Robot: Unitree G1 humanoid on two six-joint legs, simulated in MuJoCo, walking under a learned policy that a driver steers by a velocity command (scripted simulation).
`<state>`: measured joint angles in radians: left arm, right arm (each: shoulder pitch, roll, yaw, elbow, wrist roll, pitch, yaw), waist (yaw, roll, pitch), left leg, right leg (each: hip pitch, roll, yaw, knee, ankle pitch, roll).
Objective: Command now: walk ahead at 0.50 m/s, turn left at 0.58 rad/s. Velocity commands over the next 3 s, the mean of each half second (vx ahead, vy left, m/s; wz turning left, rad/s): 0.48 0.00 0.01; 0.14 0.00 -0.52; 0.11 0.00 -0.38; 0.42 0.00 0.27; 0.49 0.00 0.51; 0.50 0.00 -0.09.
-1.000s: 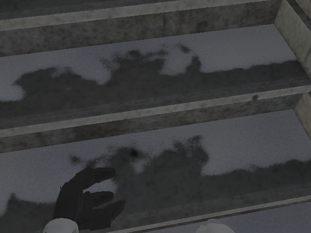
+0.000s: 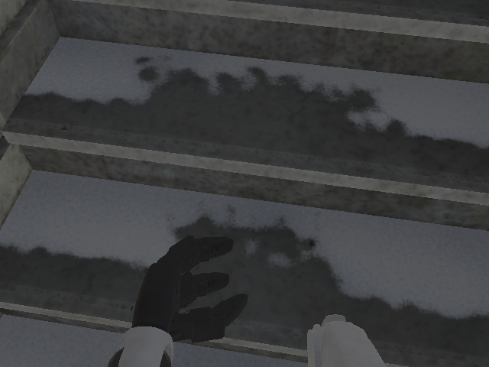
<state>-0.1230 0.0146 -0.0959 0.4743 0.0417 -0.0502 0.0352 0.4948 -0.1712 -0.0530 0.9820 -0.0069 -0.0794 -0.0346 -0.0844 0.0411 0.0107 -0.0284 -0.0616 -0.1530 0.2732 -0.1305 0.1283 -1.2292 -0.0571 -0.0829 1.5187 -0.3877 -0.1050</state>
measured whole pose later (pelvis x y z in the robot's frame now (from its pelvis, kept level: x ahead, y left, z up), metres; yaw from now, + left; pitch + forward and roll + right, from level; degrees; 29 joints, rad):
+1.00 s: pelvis +0.45 +0.10 +0.30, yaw -18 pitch -1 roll +1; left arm 0.14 0.18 0.06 0.60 0.01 0.09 0.01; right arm 0.25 -0.18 -0.04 0.73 -0.03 -0.04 -0.08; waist -0.01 -0.01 0.05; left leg -0.34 0.16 0.33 0.66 -0.28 0.02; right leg -0.72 -0.05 -0.06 1.22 -0.25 -0.03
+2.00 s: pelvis +0.68 -0.08 +0.35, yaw -17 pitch +5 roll -2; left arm -0.05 0.06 -0.05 0.46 0.02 -0.01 0.00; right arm 0.52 -0.17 -0.07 0.96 0.03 -0.11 0.02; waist -0.07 0.03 0.02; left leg -0.02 0.06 -0.17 0.50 -0.20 0.06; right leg -0.97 -0.05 -0.09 1.32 -0.44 -0.07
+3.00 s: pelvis +1.30 -0.20 +0.69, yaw -9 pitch +5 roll -3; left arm -0.05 0.06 -0.07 0.59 0.00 -0.01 0.01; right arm 0.51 -0.15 -0.01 1.00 0.03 -0.12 -0.04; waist -0.04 0.01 -0.01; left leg 0.02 0.06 0.16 0.30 -0.10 0.06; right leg -0.92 0.05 -0.20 1.24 -0.42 -0.17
